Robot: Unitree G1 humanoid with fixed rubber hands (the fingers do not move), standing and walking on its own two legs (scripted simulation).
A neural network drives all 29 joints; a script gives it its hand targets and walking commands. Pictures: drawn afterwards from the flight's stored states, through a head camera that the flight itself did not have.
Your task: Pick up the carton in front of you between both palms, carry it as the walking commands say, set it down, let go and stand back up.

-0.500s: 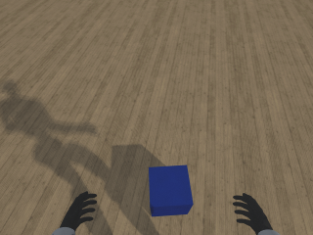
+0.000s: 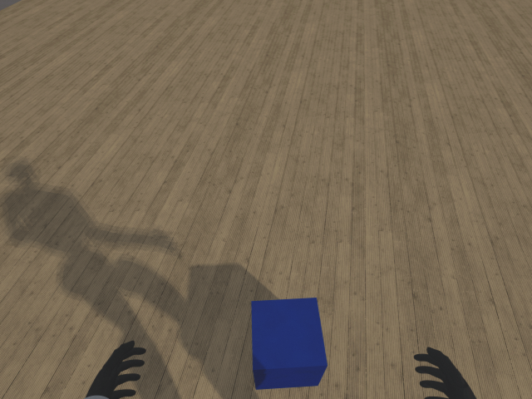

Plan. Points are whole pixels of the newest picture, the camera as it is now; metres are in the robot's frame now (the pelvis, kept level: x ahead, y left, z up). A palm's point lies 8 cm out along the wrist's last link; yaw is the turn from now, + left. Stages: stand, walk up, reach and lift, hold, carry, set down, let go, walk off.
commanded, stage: stand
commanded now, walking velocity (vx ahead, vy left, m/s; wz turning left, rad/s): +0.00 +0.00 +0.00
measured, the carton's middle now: (285, 344) +0.40 -0.03 -0.65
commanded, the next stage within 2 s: none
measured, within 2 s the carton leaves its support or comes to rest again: neither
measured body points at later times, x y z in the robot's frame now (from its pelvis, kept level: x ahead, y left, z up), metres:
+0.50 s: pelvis +0.01 +0.00 +0.00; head +0.02 +0.00 +0.45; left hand +0.14 +0.29 -0.10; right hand +0.14 -0.29 -0.10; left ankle -0.05 +0.12 -0.74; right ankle +0.01 -0.12 -0.74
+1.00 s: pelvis -0.01 +0.00 +0.01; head -0.01 +0.00 +0.46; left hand +0.10 +0.31 -0.10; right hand +0.11 -0.30 -0.10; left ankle -0.05 +0.12 -0.74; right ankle +0.01 -0.12 -0.74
